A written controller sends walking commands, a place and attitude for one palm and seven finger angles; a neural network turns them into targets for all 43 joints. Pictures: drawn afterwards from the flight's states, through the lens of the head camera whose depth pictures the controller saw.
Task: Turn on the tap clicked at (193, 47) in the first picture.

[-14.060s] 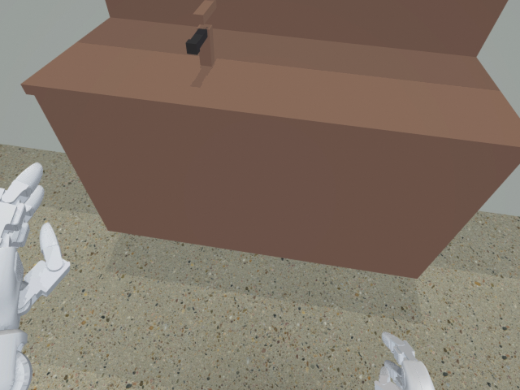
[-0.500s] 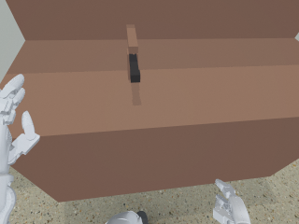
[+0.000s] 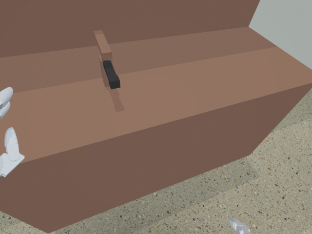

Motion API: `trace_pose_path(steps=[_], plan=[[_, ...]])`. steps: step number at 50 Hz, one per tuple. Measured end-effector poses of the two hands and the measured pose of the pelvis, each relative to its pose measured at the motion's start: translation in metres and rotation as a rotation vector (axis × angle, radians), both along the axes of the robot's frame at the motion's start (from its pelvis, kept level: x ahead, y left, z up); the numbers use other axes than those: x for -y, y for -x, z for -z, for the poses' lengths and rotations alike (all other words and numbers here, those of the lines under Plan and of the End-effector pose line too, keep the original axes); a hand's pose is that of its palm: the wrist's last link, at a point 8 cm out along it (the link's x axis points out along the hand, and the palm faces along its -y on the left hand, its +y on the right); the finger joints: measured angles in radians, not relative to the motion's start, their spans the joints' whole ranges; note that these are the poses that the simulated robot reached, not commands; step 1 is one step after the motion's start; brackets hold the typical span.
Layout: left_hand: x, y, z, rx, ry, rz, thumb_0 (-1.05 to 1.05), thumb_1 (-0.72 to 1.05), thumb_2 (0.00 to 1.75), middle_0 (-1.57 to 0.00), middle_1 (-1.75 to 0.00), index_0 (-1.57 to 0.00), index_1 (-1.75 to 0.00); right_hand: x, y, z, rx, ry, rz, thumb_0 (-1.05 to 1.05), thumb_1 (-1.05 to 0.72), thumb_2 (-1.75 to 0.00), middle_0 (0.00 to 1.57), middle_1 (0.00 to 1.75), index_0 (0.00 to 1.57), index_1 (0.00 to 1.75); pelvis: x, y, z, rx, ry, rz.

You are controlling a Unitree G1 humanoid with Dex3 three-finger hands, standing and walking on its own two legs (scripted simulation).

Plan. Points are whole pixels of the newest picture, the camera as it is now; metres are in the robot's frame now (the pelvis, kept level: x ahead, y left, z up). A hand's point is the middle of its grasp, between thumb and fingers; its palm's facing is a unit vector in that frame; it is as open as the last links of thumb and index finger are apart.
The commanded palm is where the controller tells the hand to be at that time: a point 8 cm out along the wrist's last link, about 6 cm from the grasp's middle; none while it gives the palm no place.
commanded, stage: come to a stop and stand still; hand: left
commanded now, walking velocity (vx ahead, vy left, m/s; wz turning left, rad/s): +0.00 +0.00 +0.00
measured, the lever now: (114, 82) +0.49 +0.16 +0.11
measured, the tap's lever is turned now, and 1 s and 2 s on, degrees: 0 0 0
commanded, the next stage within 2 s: look again from close up in 0.28 s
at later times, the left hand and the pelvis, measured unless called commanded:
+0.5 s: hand (41, 148) +0.23 +0.23 +0.17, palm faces +0.38 -0.81 -0.44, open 7.4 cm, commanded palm +0.17 +0.26 +0.17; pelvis +0.01 -0.02 +0.00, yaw +0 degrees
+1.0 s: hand (68, 141) +0.26 +0.20 +0.15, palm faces +0.39 -0.84 -0.38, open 7.4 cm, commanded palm +0.20 +0.23 +0.17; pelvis +0.04 -0.05 -0.01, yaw +0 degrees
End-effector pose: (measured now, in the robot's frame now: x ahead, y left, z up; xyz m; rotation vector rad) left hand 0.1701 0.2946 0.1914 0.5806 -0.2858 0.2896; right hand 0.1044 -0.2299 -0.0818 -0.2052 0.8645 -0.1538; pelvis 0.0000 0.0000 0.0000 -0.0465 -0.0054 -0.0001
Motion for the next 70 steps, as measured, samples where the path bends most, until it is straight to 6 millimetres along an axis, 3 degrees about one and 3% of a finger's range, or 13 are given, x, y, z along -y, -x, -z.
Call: trace_pose_path(steps=[5, 11, 15, 22, 26, 34, 42, 48, 57, 61, 65, 70], plan=[[-0.002, -0.003, 0.021, -0.045, 0.064, -0.064, 0.02, 0.89, 0.90, -0.21, -0.30, -0.21, -0.30, 0.010, -0.009, 0.013, 0.023, -0.009, -0.006, 0.02, -0.90, -0.90, 0.20, 0.30, 0.20, 0.30, 0.002, 0.007, 0.008, 0.025, 0.008, -0.013], [0.020, -0.002, 0.038, -0.008, 0.187, -0.017, 0.02, 0.89, 0.90, -0.21, -0.30, -0.21, -0.30, 0.011, -0.030, 0.002, 0.105, 0.005, -0.009, 0.02, -0.90, -0.90, 0.20, 0.30, 0.20, 0.30, 0.005, 0.004, 0.013, 0.038, 0.001, 0.021], [0.022, -0.011, 0.033, 0.044, 0.187, -0.002, 0.02, 0.89, 0.90, -0.21, -0.30, -0.21, -0.30, 0.007, -0.046, -0.007, 0.139, 0.028, -0.035, 0.02, -0.90, -0.90, 0.20, 0.30, 0.20, 0.30, 0.007, 0.001, 0.013, 0.038, -0.025, 0.023], [0.020, -0.022, 0.008, 0.035, 0.080, -0.044, 0.02, 0.89, 0.90, -0.21, -0.30, -0.21, -0.30, -0.007, -0.068, -0.008, 0.164, -0.032, -0.082, 0.01, -0.90, -0.90, 0.20, 0.30, 0.20, 0.30, 0.012, -0.007, 0.004, 0.016, -0.034, 0.003], [0.026, -0.020, 0.011, -0.024, 0.074, -0.057, 0.02, 0.89, 0.90, -0.21, -0.30, -0.21, -0.30, -0.008, -0.075, -0.001, 0.141, -0.070, -0.094, 0.01, -0.90, -0.90, 0.20, 0.30, 0.20, 0.30, 0.018, -0.016, 0.003, 0.002, -0.028, -0.002], [0.038, -0.023, 0.039, -0.082, 0.177, -0.105, 0.02, 0.89, 0.90, -0.21, -0.30, -0.21, -0.30, 0.013, -0.086, 0.002, 0.113, -0.038, -0.095, 0.02, -0.90, -0.90, 0.20, 0.30, 0.20, 0.30, 0.031, -0.023, 0.006, 0.012, -0.039, 0.000], [0.051, -0.035, 0.026, 0.007, 0.182, -0.056, 0.02, 0.89, 0.90, -0.21, -0.30, -0.21, -0.30, 0.034, -0.092, -0.010, 0.144, 0.004, -0.071, 0.02, -0.90, -0.90, 0.20, 0.30, 0.20, 0.30, 0.040, -0.025, 0.007, 0.009, -0.037, 0.003], [0.053, -0.045, 0.027, -0.014, 0.155, -0.058, 0.02, 0.89, 0.90, -0.21, -0.30, -0.21, -0.30, 0.044, -0.091, -0.006, 0.130, 0.006, -0.031, 0.01, -0.90, -0.90, 0.20, 0.30, 0.20, 0.30, 0.047, -0.036, 0.009, -0.007, -0.048, 0.003], [0.078, -0.067, 0.029, -0.017, 0.132, -0.054, 0.02, 0.89, 0.90, -0.21, -0.30, -0.21, -0.30, 0.055, -0.098, 0.020, 0.054, -0.038, -0.037, 0.02, -0.90, -0.90, 0.20, 0.30, 0.20, 0.30, 0.068, -0.057, 0.019, -0.013, -0.042, 0.000], [0.088, -0.079, 0.032, 0.027, 0.163, -0.042, 0.02, 0.89, 0.90, -0.21, -0.30, -0.21, -0.30, 0.065, -0.107, 0.021, 0.027, -0.042, -0.037, 0.02, -0.90, -0.90, 0.20, 0.30, 0.20, 0.30, 0.078, -0.071, 0.020, 0.005, -0.058, 0.019], [0.093, -0.098, 0.032, 0.064, 0.174, -0.038, 0.02, 0.89, 0.90, -0.21, -0.30, -0.21, -0.30, 0.073, -0.123, 0.018, 0.024, -0.023, -0.057, 0.02, -0.90, -0.90, 0.20, 0.30, 0.20, 0.30, 0.083, -0.087, 0.021, 0.024, -0.080, 0.033], [0.106, -0.136, 0.029, 0.118, 0.117, 0.038, 0.02, 0.89, 0.90, -0.21, -0.30, -0.21, -0.30, 0.084, -0.154, 0.028, 0.116, -0.021, -0.021, 0.02, -0.90, -0.90, 0.20, 0.30, 0.20, 0.30, 0.084, -0.098, 0.040, 0.084, -0.096, 0.094]])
